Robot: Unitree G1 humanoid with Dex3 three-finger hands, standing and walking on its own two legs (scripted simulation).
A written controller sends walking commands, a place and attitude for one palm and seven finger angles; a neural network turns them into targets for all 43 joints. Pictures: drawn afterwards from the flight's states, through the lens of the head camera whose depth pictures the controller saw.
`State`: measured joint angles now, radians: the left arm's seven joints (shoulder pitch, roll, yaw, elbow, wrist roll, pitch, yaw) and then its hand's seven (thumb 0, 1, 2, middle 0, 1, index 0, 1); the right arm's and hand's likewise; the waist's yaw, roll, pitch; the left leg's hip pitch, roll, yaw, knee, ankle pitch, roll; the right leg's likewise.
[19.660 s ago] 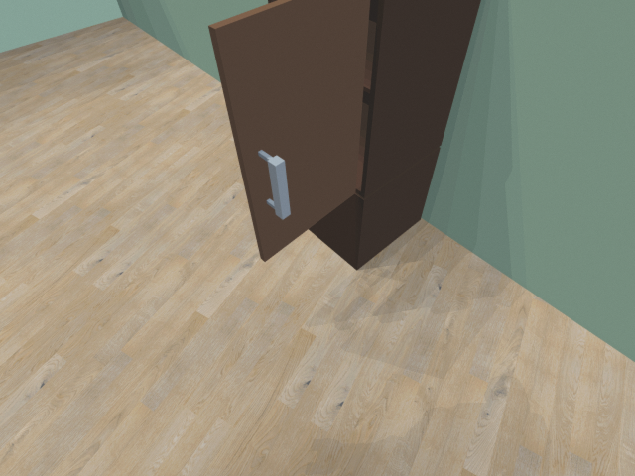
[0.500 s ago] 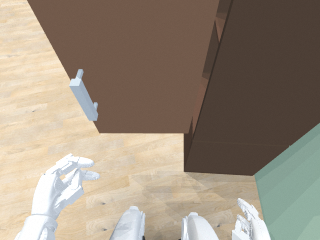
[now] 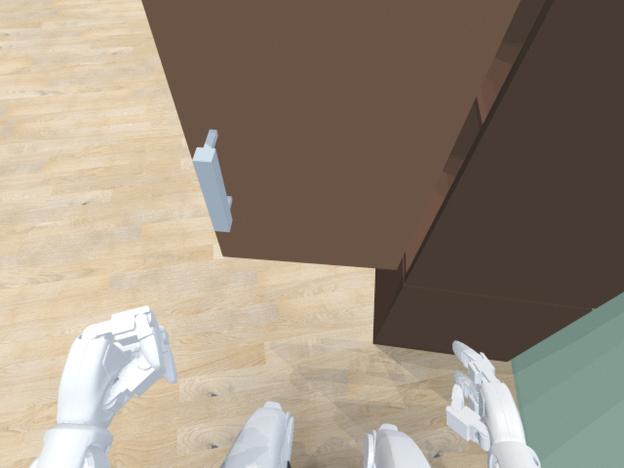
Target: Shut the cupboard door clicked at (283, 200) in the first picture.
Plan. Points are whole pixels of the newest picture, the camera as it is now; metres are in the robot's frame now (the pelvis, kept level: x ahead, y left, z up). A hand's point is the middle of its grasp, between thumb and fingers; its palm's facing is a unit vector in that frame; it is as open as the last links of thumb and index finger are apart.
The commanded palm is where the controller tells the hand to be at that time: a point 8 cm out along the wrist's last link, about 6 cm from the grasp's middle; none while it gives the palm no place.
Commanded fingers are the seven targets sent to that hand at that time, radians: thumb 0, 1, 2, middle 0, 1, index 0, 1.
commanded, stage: raise the hand and make a fist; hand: left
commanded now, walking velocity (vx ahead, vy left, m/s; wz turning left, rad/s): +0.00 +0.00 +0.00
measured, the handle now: (218, 183) +0.48 +0.20 +0.04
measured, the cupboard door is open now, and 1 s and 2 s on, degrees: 93 93 93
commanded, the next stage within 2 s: bring the fist close to the handle in 0.60 s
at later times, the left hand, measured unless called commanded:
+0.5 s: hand (183, 355) +0.23 +0.17 +0.05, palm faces +0.03 -1.00 -0.04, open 3.1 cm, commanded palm +0.21 +0.22 +0.05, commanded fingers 0.00 0.90 0.90 -1.30 -1.50 -1.30 -1.50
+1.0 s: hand (212, 327) +0.27 +0.15 +0.04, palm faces -0.02 -1.00 -0.03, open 3.1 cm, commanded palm +0.25 +0.21 +0.04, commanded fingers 0.00 0.90 0.90 -1.30 -1.50 -1.30 -1.50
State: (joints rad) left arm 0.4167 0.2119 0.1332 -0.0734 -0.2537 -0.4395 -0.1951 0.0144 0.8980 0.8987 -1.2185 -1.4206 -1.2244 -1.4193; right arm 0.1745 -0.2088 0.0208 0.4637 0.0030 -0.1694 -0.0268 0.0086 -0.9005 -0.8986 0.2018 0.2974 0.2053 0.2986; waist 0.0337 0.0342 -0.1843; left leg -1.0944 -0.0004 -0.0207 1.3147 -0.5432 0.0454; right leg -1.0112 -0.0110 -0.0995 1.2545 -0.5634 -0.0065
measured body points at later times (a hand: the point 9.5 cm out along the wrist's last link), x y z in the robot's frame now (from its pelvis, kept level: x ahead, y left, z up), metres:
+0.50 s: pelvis +0.00 -0.02 +0.00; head +0.09 +0.00 +0.44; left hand +0.22 +0.22 +0.05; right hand +0.18 -0.26 -0.08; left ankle +0.05 +0.09 -0.62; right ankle +0.03 -0.13 -0.62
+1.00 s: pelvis +0.01 -0.03 -0.01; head +0.10 -0.02 +0.43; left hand +0.26 +0.21 +0.04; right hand +0.20 -0.26 -0.09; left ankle +0.05 +0.09 -0.62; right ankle +0.02 -0.13 -0.62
